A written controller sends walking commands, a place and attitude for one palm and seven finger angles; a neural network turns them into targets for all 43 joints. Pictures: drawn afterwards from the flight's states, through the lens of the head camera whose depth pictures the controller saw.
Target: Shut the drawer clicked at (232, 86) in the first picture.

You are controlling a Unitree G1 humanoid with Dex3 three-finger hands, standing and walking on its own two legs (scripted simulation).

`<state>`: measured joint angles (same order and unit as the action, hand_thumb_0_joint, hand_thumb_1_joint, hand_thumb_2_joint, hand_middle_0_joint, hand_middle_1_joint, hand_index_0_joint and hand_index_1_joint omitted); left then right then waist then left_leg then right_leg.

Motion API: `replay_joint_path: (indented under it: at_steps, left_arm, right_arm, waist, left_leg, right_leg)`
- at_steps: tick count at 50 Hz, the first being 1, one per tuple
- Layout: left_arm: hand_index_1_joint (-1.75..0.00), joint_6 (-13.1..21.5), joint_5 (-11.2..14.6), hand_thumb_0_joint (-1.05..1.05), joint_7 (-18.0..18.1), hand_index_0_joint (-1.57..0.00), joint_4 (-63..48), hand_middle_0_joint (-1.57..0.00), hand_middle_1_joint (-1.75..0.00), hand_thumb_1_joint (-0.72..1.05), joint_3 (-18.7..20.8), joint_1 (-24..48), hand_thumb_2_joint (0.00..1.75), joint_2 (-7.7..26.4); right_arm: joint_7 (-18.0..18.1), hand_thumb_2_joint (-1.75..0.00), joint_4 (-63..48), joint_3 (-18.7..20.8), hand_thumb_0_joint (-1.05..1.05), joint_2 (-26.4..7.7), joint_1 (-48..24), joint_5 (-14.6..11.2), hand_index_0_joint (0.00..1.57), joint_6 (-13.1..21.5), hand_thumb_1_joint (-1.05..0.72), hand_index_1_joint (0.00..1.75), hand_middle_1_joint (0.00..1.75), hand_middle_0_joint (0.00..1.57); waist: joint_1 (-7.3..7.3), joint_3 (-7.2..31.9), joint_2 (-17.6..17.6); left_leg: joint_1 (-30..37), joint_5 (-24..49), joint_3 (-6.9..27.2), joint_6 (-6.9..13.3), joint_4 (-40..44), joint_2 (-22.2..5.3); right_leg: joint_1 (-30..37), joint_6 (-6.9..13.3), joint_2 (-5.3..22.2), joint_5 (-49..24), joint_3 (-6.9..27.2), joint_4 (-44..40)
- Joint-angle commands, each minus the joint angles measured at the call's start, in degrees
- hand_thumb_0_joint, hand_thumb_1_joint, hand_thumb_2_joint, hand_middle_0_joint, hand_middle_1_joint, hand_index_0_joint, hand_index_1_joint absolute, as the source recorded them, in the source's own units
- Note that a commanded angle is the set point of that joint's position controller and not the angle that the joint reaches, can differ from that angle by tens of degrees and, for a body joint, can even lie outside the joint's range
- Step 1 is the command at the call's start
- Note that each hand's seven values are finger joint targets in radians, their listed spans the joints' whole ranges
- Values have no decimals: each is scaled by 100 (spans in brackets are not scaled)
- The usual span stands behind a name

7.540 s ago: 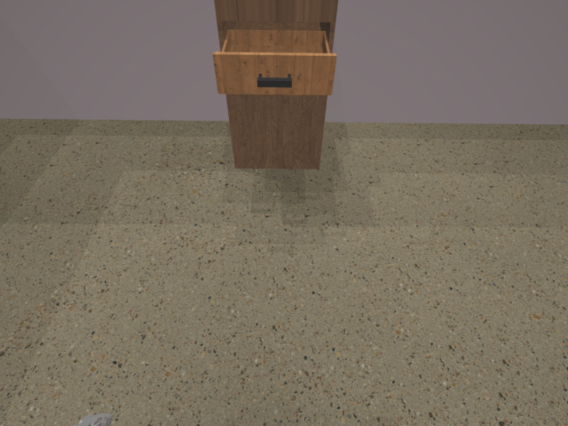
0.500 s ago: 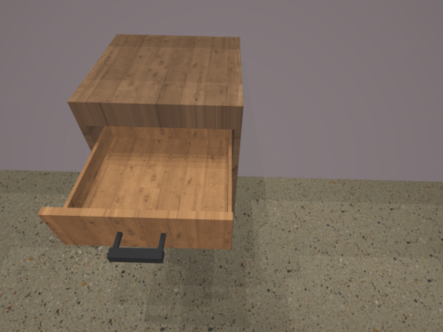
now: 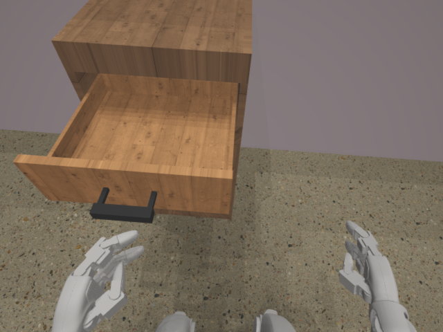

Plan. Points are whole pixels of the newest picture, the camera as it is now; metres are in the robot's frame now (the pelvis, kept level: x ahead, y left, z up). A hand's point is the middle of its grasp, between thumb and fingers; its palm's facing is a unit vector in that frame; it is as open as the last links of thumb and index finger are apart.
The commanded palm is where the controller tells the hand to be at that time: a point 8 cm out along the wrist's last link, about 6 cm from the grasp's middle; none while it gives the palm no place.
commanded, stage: raise the hand and make a fist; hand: left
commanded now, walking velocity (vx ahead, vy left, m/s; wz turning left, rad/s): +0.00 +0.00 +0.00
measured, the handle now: (126, 203) +0.35 +0.23 -0.01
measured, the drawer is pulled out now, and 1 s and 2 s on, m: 0.29 0.29 0.29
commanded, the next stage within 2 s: bring the fist close to the handle in 1.50 s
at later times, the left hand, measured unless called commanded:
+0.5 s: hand (103, 285) +0.18 +0.19 +0.06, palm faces +0.04 -1.00 -0.07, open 3.6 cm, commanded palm +0.14 +0.24 +0.06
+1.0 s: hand (102, 285) +0.17 +0.18 +0.08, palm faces +0.03 -1.00 -0.04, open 3.2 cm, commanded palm +0.14 +0.23 +0.09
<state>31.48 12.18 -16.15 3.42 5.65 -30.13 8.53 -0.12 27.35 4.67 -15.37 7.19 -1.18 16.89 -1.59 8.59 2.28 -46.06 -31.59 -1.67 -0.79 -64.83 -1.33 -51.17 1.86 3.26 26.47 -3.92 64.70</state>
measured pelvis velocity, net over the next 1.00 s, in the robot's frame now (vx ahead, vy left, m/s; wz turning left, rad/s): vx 0.02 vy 0.03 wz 0.02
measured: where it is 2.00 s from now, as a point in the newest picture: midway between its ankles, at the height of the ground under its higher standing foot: outside the picture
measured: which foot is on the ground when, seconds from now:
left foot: down 0.00-1.00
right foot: down 0.00-1.00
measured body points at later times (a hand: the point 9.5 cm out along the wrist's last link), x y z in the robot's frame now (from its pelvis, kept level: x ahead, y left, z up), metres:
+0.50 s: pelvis +0.00 +0.00 +0.00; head +0.06 +0.00 +0.45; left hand +0.17 +0.24 +0.06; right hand +0.17 -0.25 -0.08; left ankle +0.00 +0.13 -0.65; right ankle +0.05 -0.10 -0.65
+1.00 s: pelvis +0.02 +0.03 +0.01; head +0.06 +0.04 +0.46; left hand +0.17 +0.24 +0.09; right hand +0.24 -0.17 -0.04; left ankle +0.00 +0.13 -0.65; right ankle +0.05 -0.10 -0.65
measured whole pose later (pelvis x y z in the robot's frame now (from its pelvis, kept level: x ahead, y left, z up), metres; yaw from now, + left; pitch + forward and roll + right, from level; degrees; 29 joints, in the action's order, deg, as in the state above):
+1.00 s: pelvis +0.02 +0.03 +0.01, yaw +1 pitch +13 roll -3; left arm 19.9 10.0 -9.0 -19.9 1.4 -41.4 10.4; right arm 0.9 23.6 -1.3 -10.8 12.7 -1.3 10.5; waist -1.4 8.8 -1.4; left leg -44.1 -32.8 0.8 1.1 -64.2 -1.1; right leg -46.1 -0.2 3.2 26.0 -6.3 59.8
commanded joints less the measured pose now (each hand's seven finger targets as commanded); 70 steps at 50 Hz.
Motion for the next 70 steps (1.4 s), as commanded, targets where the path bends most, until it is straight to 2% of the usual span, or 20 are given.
replay_joint_path:
  at_steps: [1, 3, 7, 10, 13, 15, 18, 23, 27, 30, 41, 48, 53, 55, 58, 61, 63, 65, 68, 70]
  left_arm:
    - [-75, 268, 256, 0, 300, -62, -2488, -62, -75, 90, 609, 372, 90, 826]
    - [-80, 381, 221, 0, 289, -66, -2862, -66, -80, 90, 598, 676, 90, 934]
    - [-88, 86, 336, 0, -200, -74, -2079, -74, -88, 90, 456, 503, 90, 840]
    - [-95, -463, 488, 0, -461, -80, -1714, -80, -95, 90, 776, 152, 90, 1011]
    - [-101, -873, 621, 0, -402, -86, -1507, -86, -101, 90, 1260, -304, 90, 1211]
    - [-106, -844, 674, 0, -294, -90, -1863, -90, -106, 90, 1261, -359, 90, 1104]
    - [-112, -644, 626, 0, -73, -96, -1964, -96, -112, 90, 1166, -535, 90, 1007]
    - [-123, -324, 470, 0, 38, -106, -2052, -106, -123, 90, 773, -585, 90, 830]
    - [-132, -229, 405, 0, 82, -114, -2384, -114, -132, 90, 681, -742, 90, 879]
    - [-138, -241, 340, 0, 193, -120, -2742, -120, -138, 90, 473, -777, 90, 765]
    - [-160, -734, -31, 0, 631, -140, -3243, -140, -160, 90, -143, -1243, 90, 474]
    - [-160, -790, -134, 0, 749, -140, -3632, -140, -160, 90, -191, -1389, 90, 535]
    - [-160, -860, -147, 0, 772, -140, -3690, -140, -160, 90, -194, -1236, 90, 604]
    - [-160, -880, -144, 0, 775, -140, -3824, -140, -160, 90, -325, -1369, 90, 473]
    - [-160, -938, -127, 0, 809, -140, -3537, -140, -160, 90, -108, -1616, 90, 564]
    - [-160, -869, -79, 0, 803, -140, -3648, -140, -160, 90, -104, -1719, 90, 523]
    - [-160, -813, -65, 0, 812, -140, -3506, -140, -160, 90, 47, -1828, 90, 615]
    - [-160, -717, -18, 0, 771, -140, -3635, -140, -160, 90, -31, -1792, 90, 553]
    - [-160, -599, 33, 0, 739, -140, -3450, -140, -160, 90, 200, -1706, 90, 710]
    - [-160, -533, 67, 0, 660, -140, -3520, -140, -160, 90, 61, -1559, 90, 622]
  right_arm:
    - [182, -90, -929, 53, 0, -366, 189, -67, 20, 128, -90, 30, 30, 20]
    - [275, -90, -807, 28, 0, -377, 333, -30, 20, 117, -90, 30, 30, 20]
    - [340, -90, -569, -42, 0, -392, 245, -98, 20, 173, -90, 30, 30, 20]
    - [384, -90, -564, -41, 0, -374, 125, -178, 20, 143, -90, 30, 30, 20]
    - [404, -90, -570, -24, 0, -290, -83, -193, 20, 81, -90, 30, 30, 20]
    - [386, -90, -591, -26, 0, -224, -48, -172, 20, 84, -90, 30, 30, 20]
    - [360, -90, -551, -13, 0, -200, -90, -141, 20, 113, -90, 30, 30, 20]
    - [335, -90, -566, -5, 0, -295, 22, -121, 20, 171, -90, 30, 30, 20]
    - [332, -90, -647, 6, 0, -338, 150, -126, 20, 182, -90, 30, 30, 20]
    - [306, -90, -728, -21, 0, -354, 179, -112, 20, 127, -90, 30, 30, 20]
    - [186, -90, -1161, -127, 0, -331, 214, -75, 20, -250, -90, 30, 30, 20]
    - [164, -90, -1271, -182, 0, -299, 267, -64, 20, -362, -90, 30, 30, 20]
    - [184, -90, -1294, -207, 0, -328, 285, -91, 20, -392, -90, 30, 30, 20]
    - [182, -90, -1334, -211, 0, -307, 341, -100, 20, -377, -90, 30, 30, 20]
    - [195, -90, -1259, -162, 0, -274, 304, -112, 20, -415, -90, 30, 30, 20]
    - [185, -90, -1262, -152, 0, -252, 283, -113, 20, -414, -90, 30, 30, 20]
    - [201, -90, -1206, -127, 0, -243, 247, -118, 20, -426, -90, 30, 30, 20]
    - [201, -90, -1221, -129, 0, -252, 256, -118, 20, -406, -90, 30, 30, 20]
    - [237, -90, -1139, -103, 0, -266, 254, -117, 20, -398, -90, 30, 30, 20]
    - [229, -90, -1145, -129, 0, -281, 297, -121, 20, -364, -90, 30, 30, 20]
  waist:
    - [130, 1070, -522]
    - [298, 1349, -295]
    - [424, 909, -337]
    - [276, 1117, -160]
    - [55, 1219, 75]
    - [7, 1338, 5]
    - [-8, 1098, 60]
    - [146, 676, 53]
    - [131, 846, -237]
    - [128, 897, -543]
    - [163, 571, -439]
    - [122, 730, -591]
    - [175, 571, -463]
    - [148, 733, -517]
    - [116, 723, -202]
    - [74, 738, -382]
    - [63, 668, -200]
    - [87, 691, -391]
    - [112, 576, -205]
    - [160, 667, -386]
  left_leg:
    - [-304, 903, 84, 224, 564, 250]
    - [-312, 1215, 149, 264, 324, 180]
    - [-609, 1104, 216, 249, 226, 155]
    - [-675, 1090, 205, 243, 288, 196]
    - [-655, 1239, 241, 211, 432, 214]
    - [-546, 1380, 249, 204, 553, 219]
    - [-457, 1383, 254, 201, 674, 208]
    - [-385, 1049, 270, 220, 814, 206]
    - [-160, 1056, 279, 221, 929, 211]
    - [118, 1185, 315, 217, 1067, 198]
    - [390, 1363, 402, 172, 1326, 131]
    - [536, 1697, 423, 155, 1298, 107]
    - [426, 1391, 440, 155, 1353, 112]
    - [560, 1631, 432, 153, 1369, 112]
    - [469, 1756, 398, 156, 1329, 119]
    - [467, 1817, 350, 142, 1332, 139]
    - [376, 1820, 347, 153, 1310, 139]
    - [386, 1779, 311, 164, 1271, 158]
    - [279, 1605, 315, 170, 1228, 152]
    - [331, 1570, 308, 175, 1206, 173]
  right_leg:
    - [1245, -20, -179, 69, 688, -1203]
    - [1293, -47, -221, -424, 686, -1062]
    - [1268, -109, -177, -342, 737, -1251]
    - [1684, -165, -87, -103, 890, -1481]
    - [2081, -204, -22, -300, 902, -1567]
    - [2174, -205, -18, -546, 802, -1504]
    - [2006, -175, -72, -461, 651, -1486]
    - [1505, -128, -120, 216, 490, -1553]
    - [1468, -87, -143, 132, 377, -1474]
    - [1385, -54, -209, -203, 145, -1314]
    - [1332, -58, -303, -600, -193, -1228]
    - [1434, -41, -314, -880, -201, -1159]
    - [1436, -48, -316, -617, -179, -1246]
    - [1543, -44, -306, -825, -191, -1224]
    - [1679, -59, -312, -1024, -173, -1269]
    - [1740, -55, -291, -1111, -165, -1249]
    - [1809, -48, -296, -1159, -121, -1298]
    - [1758, -62, -281, -1145, -92, -1295]
    - [1719, -54, -287, -954, -31, -1372]
    - [1677, -62, -274, -926, -21, -1353]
